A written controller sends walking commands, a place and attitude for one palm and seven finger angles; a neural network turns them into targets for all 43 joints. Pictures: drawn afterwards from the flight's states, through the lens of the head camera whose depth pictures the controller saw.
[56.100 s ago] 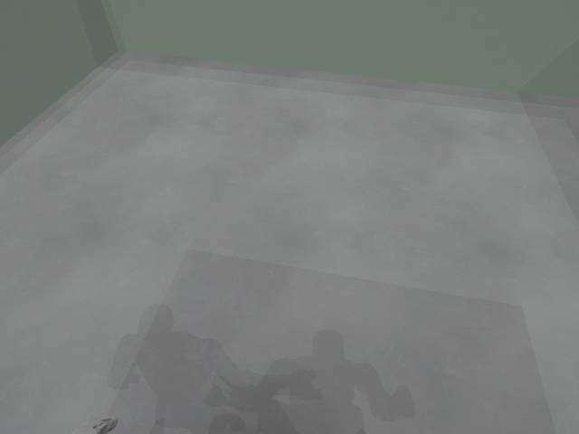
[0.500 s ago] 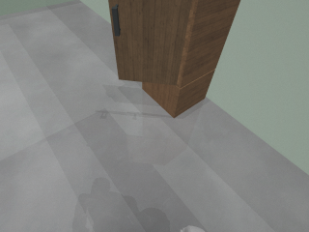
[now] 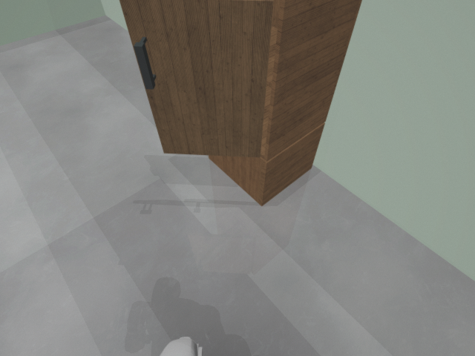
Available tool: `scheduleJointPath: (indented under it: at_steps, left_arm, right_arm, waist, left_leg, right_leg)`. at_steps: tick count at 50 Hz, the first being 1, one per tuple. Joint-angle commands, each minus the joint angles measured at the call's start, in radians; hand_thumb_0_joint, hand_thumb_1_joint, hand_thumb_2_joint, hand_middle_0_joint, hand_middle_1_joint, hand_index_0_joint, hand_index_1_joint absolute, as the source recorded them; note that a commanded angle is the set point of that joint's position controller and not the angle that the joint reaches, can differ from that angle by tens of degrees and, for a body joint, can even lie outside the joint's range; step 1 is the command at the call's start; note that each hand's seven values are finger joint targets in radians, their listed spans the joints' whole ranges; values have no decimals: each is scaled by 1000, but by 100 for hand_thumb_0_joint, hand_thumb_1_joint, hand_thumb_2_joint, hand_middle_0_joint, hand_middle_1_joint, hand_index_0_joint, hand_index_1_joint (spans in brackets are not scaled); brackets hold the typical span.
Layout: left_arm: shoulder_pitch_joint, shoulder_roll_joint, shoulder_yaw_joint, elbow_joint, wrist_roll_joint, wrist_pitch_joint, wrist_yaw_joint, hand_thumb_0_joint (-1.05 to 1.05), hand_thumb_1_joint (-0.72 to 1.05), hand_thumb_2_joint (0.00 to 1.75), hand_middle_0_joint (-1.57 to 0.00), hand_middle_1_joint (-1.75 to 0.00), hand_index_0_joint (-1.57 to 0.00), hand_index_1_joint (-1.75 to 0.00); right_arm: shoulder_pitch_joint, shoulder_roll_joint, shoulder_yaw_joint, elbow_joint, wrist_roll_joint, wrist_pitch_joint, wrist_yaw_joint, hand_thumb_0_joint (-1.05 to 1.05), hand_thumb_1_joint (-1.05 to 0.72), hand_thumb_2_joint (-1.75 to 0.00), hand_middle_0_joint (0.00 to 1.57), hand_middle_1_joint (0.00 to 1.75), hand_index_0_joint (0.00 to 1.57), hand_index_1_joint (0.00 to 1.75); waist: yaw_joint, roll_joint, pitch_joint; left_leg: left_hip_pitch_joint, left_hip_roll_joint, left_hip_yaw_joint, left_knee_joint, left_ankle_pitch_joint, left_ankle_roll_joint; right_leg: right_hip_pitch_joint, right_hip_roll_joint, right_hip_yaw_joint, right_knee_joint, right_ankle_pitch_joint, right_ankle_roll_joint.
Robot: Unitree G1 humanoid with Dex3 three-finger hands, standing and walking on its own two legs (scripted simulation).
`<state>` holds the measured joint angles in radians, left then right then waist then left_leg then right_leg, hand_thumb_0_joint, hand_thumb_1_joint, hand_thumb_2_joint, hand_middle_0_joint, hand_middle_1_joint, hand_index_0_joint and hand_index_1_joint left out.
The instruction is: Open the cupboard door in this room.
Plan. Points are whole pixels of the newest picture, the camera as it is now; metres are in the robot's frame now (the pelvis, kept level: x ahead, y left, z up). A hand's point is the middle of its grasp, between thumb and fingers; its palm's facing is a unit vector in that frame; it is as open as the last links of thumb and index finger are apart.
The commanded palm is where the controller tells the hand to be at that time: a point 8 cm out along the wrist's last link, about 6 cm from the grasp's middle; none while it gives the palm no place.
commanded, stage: take the last steps up to it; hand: left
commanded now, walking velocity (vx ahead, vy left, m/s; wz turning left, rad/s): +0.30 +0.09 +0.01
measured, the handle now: (147, 63) +0.88 +0.31 +0.02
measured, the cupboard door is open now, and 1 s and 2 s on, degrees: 45 45 45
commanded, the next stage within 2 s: come to a stop and stand still in 0.56 s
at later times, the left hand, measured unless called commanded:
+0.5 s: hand (120, 325) +0.20 +0.26 -0.18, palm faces +0.03 -0.99 -0.16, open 7.3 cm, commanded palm none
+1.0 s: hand (144, 246) +0.38 +0.25 -0.18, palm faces -0.03 -0.98 -0.19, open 7.2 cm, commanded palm none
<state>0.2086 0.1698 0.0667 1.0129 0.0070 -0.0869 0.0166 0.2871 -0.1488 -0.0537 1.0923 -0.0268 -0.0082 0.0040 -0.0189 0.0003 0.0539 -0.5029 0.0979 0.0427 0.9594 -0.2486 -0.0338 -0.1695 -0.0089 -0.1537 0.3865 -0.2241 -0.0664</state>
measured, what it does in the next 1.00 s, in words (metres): walks ahead: left foot, then right foot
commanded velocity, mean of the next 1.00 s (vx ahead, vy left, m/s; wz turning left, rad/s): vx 0.06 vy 0.04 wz -0.02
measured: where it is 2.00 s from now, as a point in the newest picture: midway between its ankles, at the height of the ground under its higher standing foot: (226, 355)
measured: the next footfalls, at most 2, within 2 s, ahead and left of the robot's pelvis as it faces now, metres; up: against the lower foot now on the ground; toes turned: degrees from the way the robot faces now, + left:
left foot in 0.26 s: +0.23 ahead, +0.16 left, +0.00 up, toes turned +7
right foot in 0.70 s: +0.33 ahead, -0.05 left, +0.00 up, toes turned -10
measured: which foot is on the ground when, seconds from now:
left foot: up 0.00-0.24, down 0.26-0.72, up 0.74-1.00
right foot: down 0.00-0.26, up 0.28-0.68, down 0.70-1.00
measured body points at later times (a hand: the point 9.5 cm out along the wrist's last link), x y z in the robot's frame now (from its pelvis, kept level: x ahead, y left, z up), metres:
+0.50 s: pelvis +0.18 +0.08 +0.00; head +0.21 +0.09 +0.45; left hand +0.20 +0.31 -0.17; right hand +0.23 -0.16 -0.15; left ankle +0.19 +0.16 -0.75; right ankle +0.19 -0.05 -0.68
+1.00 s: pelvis +0.28 +0.08 -0.01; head +0.31 +0.09 +0.44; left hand +0.38 +0.30 -0.17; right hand +0.29 -0.15 -0.17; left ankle +0.31 +0.19 -0.74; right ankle +0.29 -0.04 -0.75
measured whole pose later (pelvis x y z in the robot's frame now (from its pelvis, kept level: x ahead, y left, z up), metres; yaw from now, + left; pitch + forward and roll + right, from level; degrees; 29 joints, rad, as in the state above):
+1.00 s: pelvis +0.28 +0.08 -0.01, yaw -3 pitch -1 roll +0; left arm 0.12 0.17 0.04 1.01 0.02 0.01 0.04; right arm 0.21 -0.14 -0.04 1.06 -0.01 0.04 -0.02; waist -0.01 -0.03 0.10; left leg -0.33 0.02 0.06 0.66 -0.35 -0.06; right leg -0.27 -0.06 -0.11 0.54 -0.25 0.00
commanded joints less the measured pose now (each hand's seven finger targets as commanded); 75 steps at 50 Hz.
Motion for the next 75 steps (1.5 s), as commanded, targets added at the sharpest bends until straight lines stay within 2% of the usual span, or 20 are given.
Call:
scheduleJointPath:
  at_steps: [1,8,11,13,14,20,33,34,36,38,41,49,51,52,56,62,70,72,74,75]
  left_arm:
    - [126,101,5,24,11,-8,-12,0,90,90,-20,-30,-20,-30]
    - [180,149,6,75,16,5,-8,0,90,90,-20,-30,-20,-30]
    - [155,140,6,76,11,16,-9,0,90,90,-20,-30,-20,-30]
    - [167,60,-13,22,2,15,-20,0,90,90,-20,-30,-20,-30]
    - [126,67,-12,5,10,19,-10,0,90,90,-20,-30,-20,-30]
    - [131,24,-10,32,18,57,-27,0,90,90,-20,-30,-20,-30]
    - [18,58,-15,-18,18,60,-25,0,90,90,-20,-30,-20,-30]
    - [91,97,-10,7,17,51,-18,0,90,90,-20,-30,-20,-30]
    - [203,211,-4,47,5,39,2,0,90,90,-20,-30,-20,-30]
    - [100,187,-10,21,6,39,24,0,90,90,-20,-30,-20,-30]
    - [20,181,-2,-7,8,60,35,0,90,90,-20,-30,-20,-30]
    - [-53,171,18,-43,11,97,28,0,90,90,-20,-30,-20,-30]
    - [-5,83,2,-70,0,117,20,0,90,90,-20,-30,-20,-30]
    - [-11,78,-1,-83,-1,121,22,0,90,90,-20,-30,-20,-30]
    - [20,95,10,-42,10,131,8,0,90,90,-20,-30,-20,-30]
    - [25,100,8,-41,13,135,-8,0,90,90,-20,-30,-20,-30]
    - [119,55,-12,4,8,115,-15,0,90,90,-20,-30,-20,-30]
    - [186,109,-8,33,13,102,-3,0,90,90,-20,-30,-20,-30]
    - [108,190,-11,12,14,94,3,0,90,90,-20,-30,-20,-30]
    - [80,162,-16,12,13,74,9,0,90,90,-20,-30,-20,-30]
  right_arm:
    - [-17,-20,-3,-68,3,-10,20,0,-90,-90,20,30,20,30]
    - [-194,-61,0,-140,5,-31,33,0,-90,-90,20,30,20,30]
    - [-17,-118,-10,-85,-2,-46,15,0,-90,-90,20,30,20,30]
    - [237,-300,-49,-35,-13,-49,-13,0,-90,-90,20,30,20,30]
    - [206,-284,-42,-39,-6,-40,-20,0,-90,-90,20,30,20,30]
    - [27,-135,4,-82,3,-69,-31,0,-90,-90,20,30,20,30]
    - [104,-131,9,-6,-1,-42,-30,0,-90,-90,20,30,20,30]
    - [98,-110,16,-8,8,-42,-30,0,-90,-90,20,30,20,30]
    - [122,-82,22,-20,23,-28,-28,0,-90,-90,20,30,20,30]
    - [87,-76,22,-17,31,0,-40,0,-90,-90,20,30,20,30]
    - [66,-52,19,-6,34,29,-37,0,-90,-90,20,30,20,30]
    - [83,-63,-6,-39,18,46,-25,0,-90,-90,20,30,20,30]
    - [71,-167,-21,-74,3,25,-28,0,-90,-90,20,30,20,30]
    - [36,-211,-26,-103,-5,26,-34,0,-90,-90,20,30,20,30]
    - [-74,-172,-5,-142,-4,7,-58,0,-90,-90,20,30,20,30]
    - [-9,-211,-23,-119,-1,11,-57,0,-90,-90,20,30,20,30]
    - [-33,-211,-36,-91,-2,19,-39,0,-90,-90,20,30,20,30]
    - [-44,-147,-26,-93,10,25,-29,0,-90,-90,20,30,20,30]
    - [-74,-86,0,-115,7,28,-9,0,-90,-90,20,30,20,30]
    - [-82,-82,3,-104,-1,27,-6,0,-90,-90,20,30,20,30]
  waist:
    - [32,-104,7]
    - [60,-143,37]
    - [-41,-39,-20]
    - [-111,291,-210]
    - [-96,212,-202]
    - [26,68,-34]
    - [44,52,-8]
    - [76,-18,-42]
    - [79,-200,-116]
    - [59,-246,-144]
    - [32,-102,-133]
    - [-12,-146,-78]
    - [8,204,-89]
    - [-3,243,-61]
    - [31,141,-47]
    - [-18,120,-107]
    - [10,154,-83]
    - [33,24,-58]
    - [19,-161,22]
    - [25,-250,54]
  left_leg:
    - [-54,12,19,-129,62,-13]
    - [31,-36,56,-348,17,14]
    - [406,-79,94,-520,53,44]
    - [752,308,-388,-613,220,221]
    - [673,338,-385,-648,151,252]
    - [346,206,-116,-766,211,193]
    - [318,126,12,-575,297,140]
    - [242,66,49,-458,255,95]
    - [85,-82,90,-166,-336,1]
    - [91,-45,-26,-62,-377,-5]
    - [129,-56,-16,-103,-289,-16]
    - [303,-68,25,-446,40,-15]
    - [303,190,-265,-612,350,112]
    - [181,283,-339,-678,317,205]
    - [209,212,-255,-680,242,204]
    - [390,226,-243,-695,180,192]
    - [246,129,-184,-705,-107,123]
    - [131,9,-73,-590,-192,35]
    - [162,-88,9,-426,-138,4]
    - [156,-73,-8,-384,-83,13]
  right_leg:
    - [45,-279,172,-217,174,-85]
    - [113,-309,172,-139,261,-68]
    - [-42,-229,95,116,329,-19]
    - [-384,-19,0,669,-341,55]
    - [-429,-44,96,822,-371,32]
    - [-378,-123,132,751,-102,64]
    - [-40,-40,35,137,40,47]
    - [115,-86,104,82,196,33]
    - [266,-424,384,2,783,-137]
    - [197,-407,365,36,1022,-182]
    - [120,-345,238,37,952,-142]
    - [-94,-251,173,87,414,-41]
    - [-200,-76,69,259,-94,78]
    - [-158,-23,95,418,-327,83]
    - [-245,-25,208,659,-264,77]
    - [-285,-31,175,566,-245,97]
    - [-4,6,69,93,-145,65]
    - [100,-98,197,-127,-175,26]
    - [-119,-295,391,-271,-416,-53]
    - [-140,-259,392,-275,-331,-48]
